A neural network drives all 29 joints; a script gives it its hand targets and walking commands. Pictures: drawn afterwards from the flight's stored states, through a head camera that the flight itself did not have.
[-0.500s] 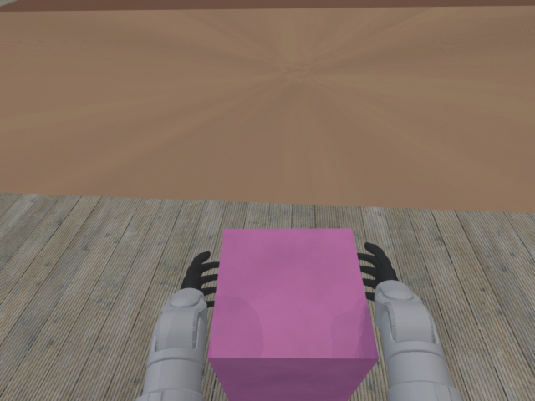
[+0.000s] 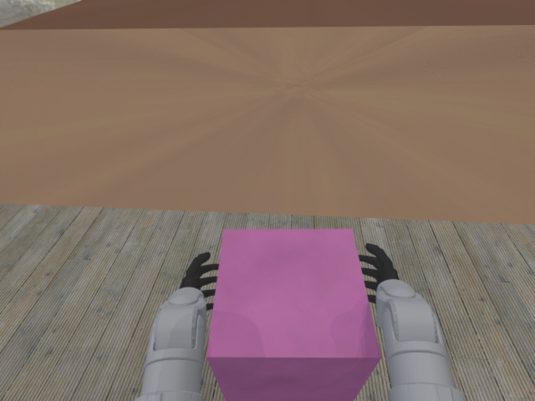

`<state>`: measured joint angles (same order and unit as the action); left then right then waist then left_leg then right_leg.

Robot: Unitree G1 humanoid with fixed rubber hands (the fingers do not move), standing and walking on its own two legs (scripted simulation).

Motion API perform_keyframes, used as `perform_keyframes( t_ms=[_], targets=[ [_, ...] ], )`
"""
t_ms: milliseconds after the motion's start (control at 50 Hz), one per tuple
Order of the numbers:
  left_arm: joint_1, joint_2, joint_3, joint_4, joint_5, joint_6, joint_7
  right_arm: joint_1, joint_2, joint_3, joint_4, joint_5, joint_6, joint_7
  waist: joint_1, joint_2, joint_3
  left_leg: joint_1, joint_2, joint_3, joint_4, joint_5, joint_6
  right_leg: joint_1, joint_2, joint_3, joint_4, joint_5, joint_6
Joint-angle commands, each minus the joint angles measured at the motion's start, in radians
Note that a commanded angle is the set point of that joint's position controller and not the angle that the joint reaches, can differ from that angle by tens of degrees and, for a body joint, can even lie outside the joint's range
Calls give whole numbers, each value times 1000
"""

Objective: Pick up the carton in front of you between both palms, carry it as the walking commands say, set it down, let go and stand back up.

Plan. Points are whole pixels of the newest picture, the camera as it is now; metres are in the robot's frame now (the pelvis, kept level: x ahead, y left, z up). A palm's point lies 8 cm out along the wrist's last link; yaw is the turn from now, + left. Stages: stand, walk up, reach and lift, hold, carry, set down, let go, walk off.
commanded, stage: hold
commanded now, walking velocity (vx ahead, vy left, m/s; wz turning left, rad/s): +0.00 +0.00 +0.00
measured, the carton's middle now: (288, 321) +0.28 +0.00 -0.04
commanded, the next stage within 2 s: carry in 0.40 s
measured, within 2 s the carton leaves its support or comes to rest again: neither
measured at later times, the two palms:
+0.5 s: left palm (193, 288) +0.29 +0.15 +0.05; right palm (386, 282) +0.30 -0.15 +0.05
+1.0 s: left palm (213, 205) +0.46 +0.13 +0.08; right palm (373, 204) +0.45 -0.17 +0.08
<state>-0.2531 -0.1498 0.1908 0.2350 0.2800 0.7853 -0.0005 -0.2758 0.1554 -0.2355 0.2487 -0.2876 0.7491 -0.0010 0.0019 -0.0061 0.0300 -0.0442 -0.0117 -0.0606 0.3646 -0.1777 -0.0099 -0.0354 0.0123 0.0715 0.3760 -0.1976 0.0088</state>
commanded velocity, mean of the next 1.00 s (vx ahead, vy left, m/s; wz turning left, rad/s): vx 0.32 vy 0.00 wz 0.00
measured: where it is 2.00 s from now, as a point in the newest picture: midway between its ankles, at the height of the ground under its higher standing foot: (294, 289)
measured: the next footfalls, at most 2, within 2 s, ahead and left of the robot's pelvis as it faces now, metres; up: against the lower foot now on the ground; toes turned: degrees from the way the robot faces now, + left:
left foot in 0.82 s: +0.18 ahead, +0.10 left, +0.00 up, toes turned +9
right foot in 1.16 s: +0.45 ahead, -0.15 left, +0.00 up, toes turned -14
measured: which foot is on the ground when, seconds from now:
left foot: down 0.00-0.58, up 0.60-0.80, down 0.82-1.00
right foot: down 0.00-0.82, up 0.84-1.00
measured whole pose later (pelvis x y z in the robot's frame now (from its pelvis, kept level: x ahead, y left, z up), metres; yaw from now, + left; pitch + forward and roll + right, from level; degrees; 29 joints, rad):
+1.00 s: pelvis +0.20 -0.01 +0.00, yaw -2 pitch +6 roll +0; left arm -0.12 -0.13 0.12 -0.31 0.09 1.24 0.09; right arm -0.15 0.13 -0.09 -0.28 -0.12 1.21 -0.10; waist -0.01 0.03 -0.15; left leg -0.18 0.04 0.20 0.35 -0.27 0.02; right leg -0.53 -0.08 -0.12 0.85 -0.37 0.00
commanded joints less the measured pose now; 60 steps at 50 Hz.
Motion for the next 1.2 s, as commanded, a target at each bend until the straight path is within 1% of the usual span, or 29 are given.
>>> perform_keyframes(
  t_ms=[0, 180, 360, 380, 420, 440, 480, 520, 540, 560, 580, 600, 620, 660, 720, 760, 780, 800, 820, 840, 860, 900, 980, 1060, 1100, 1120, 1140, 1160, 1180],
  targets=[
    [-593, -922, -528, -103, -281, -72, -246, -497, 954, 534, -21, 268, -28, 257, 1, 2, -220, 54, -74, -5, -45, 48, 14, -30, 70, 0, -64, 62, -8],
    [-624, -934, -514, -55, -270, -73, -246, -532, 950, 514, 26, 253, -33, 262, -1, 4, -228, 50, -71, -2, -41, 13, 11, -45, 70, -5, -58, 21, -12],
    [-591, -935, -514, -66, -270, -70, -242, -507, 944, 517, 11, 254, -31, 261, 1, 6, -245, 73, -72, -4, -44, 88, 8, -21, 74, -4, -59, 93, -9],
    [-629, -929, -529, -69, -279, -63, -240, -539, 937, 538, 0, 271, -23, 258, -5, 53, -263, -51, 115, 6, 16, -41, 14, -135, -106, -10, 21, -18, -13],
    [-636, -932, -553, -114, -309, -58, -233, -531, 938, 564, -28, 294, -15, 249, -5, 66, -267, -139, 129, -75, -57, -469, 41, -219, -60, -14, 50, -373, -11],
    [-651, -935, -573, -142, -324, -53, -229, -542, 938, 590, -64, 306, -9, 243, -8, 86, -253, -152, 146, -107, -84, -580, 54, -278, -41, -35, 88, -437, -5],
    [-666, -932, -623, -201, -365, -32, -222, -540, 934, 632, -125, 330, 12, 225, -8, 154, -277, -135, 220, -201, -130, -525, 97, -312, -2, -129, 237, -243, 6],
    [-667, -922, -686, -254, -419, 5, -216, -506, 916, 672, -188, 354, 52, 203, -3, 139, -326, -197, 215, -163, -91, -448, 114, -213, -7, -159, 129, -193, -3],
    [-670, -921, -714, -280, -444, 28, -213, -521, 899, 692, -234, 369, 79, 194, 3, 109, -355, -233, 179, -95, -32, -455, 96, -144, -15, -146, 47, -203, -14],
    [-661, -903, -724, -305, -456, 54, -206, -536, 893, 723, -275, 393, 112, 188, 7, -4, -348, -302, 116, 7, 103, -424, 59, -96, -99, -11, -54, -300, -40],
    [-633, -875, -725, -322, -463, 85, -198, -552, 888, 752, -309, 418, 146, 184, 22, -213, -332, -460, 44, 122, 336, -352, 10, 0, -263, 245, -169, -446, -103],
    [-603, -857, -727, -325, -467, 118, -188, -563, 875, 776, -327, 443, 178, 182, 29, -270, -260, -629, 29, 150, 398, -339, -4, 67, -352, 397, -220, -415, -157],
    [-600, -835, -725, -360, -467, 147, -174, -582, 875, 797, -340, 475, 209, 183, 31, -223, -245, -666, 64, 123, 400, -329, 8, 77, -373, 414, -213, -280, -195],
    [-597, -811, -738, -428, -486, 208, -154, -557, 885, 823, -347, 532, 261, 183, 26, -129, -309, -610, 60, 145, 325, -289, 14, 107, -338, 267, -164, -93, -184],
    [-560, -825, -776, -529, -532, 278, -141, -488, 898, 843, -409, 583, 321, 175, 25, -167, -370, -457, 1, 227, 173, -168, 6, 91, -253, 77, -104, 54, -140],
    [-509, -836, -788, -569, -549, 322, -142, -433, 903, 839, -453, 590, 361, 167, 12, -131, -386, -236, -15, 285, 2, -36, 3, -24, -212, -30, -11, 23, -115],
    [-473, -839, -789, -582, -553, 341, -145, -403, 900, 831, -468, 588, 379, 164, 8, -82, -410, -32, 7, 268, -32, 7, 9, -161, -188, -79, 70, -6, -93],
    [-452, -834, -787, -592, -556, 359, -148, -361, 890, 824, -477, 581, 397, 161, -6, 1, -450, 192, 117, 144, -45, -71, 41, -341, -158, -132, 219, -50, -60],
    [-461, -838, -794, -617, -570, 382, -155, -319, 862, 811, -481, 556, 409, 156, -24, 240, -467, 347, 354, -214, -107, -199, 147, -601, -77, -224, 467, -197, -12],
    [-485, -840, -807, -634, -582, 401, -165, -317, 855, 806, -487, 535, 417, 150, -31, 294, -394, 356, 466, -420, -127, -178, 260, -786, -43, -184, 557, -342, -16],
    [-487, -865, -809, -632, -591, 410, -176, -327, 859, 808, -533, 529, 427, 145, -33, 203, -348, 309, 486, -413, -126, -106, 287, -846, -100, -124, 634, -362, -26],
    [-469, -869, -799, -635, -608, 419, -186, -349, 915, 821, -588, 551, 444, 143, -33, 60, -348, 241, 444, -276, -154, -97, 229, -831, -139, -110, 629, -297, -24],
    [-488, -878, -801, -677, -622, 428, -172, -424, 903, 849, -661, 604, 463, 148, -24, 106, -325, 98, 312, 17, -195, -15, 149, -632, -113, -198, 361, -90, 6],
    [-435, -841, -777, -684, -589, 443, -147, -378, 861, 843, -651, 615, 482, 158, -24, 160, -302, 14, 265, 150, -144, 78, 110, -439, -70, -280, 180, 77, -2],
    [-407, -828, -765, -674, -575, 451, -144, -366, 842, 839, -640, 609, 493, 160, -7, 141, -313, -56, 241, 214, -25, 144, 81, -251, -36, -337, 116, 109, -13],
    [-398, -822, -759, -664, -569, 455, -144, -355, 835, 837, -634, 603, 498, 160, 1, 106, -347, -115, 208, 266, 113, 218, 58, -99, -10, -368, 101, 50, -24],
    [-382, -814, -750, -646, -562, 458, -144, -355, 817, 831, -628, 600, 503, 162, 21, 44, -407, -224, 180, 290, 312, 192, 25, 93, -73, -280, 96, -7, -33],
    [-368, -789, -735, -623, -544, 457, -145, -369, 811, 835, -634, 603, 512, 164, 31, -199, -459, -426, 86, 283, 616, -46, -35, 219, -352, 196, -78, -232, -124],
    [-373, -803, -735, -602, -541, 454, -145, -395, 812, 843, -632, 610, 518, 167, 29, -306, -451, -644, 19, 187, 801, -300, -34, 311, -475, 455, -175, -191, -220]
  ],
)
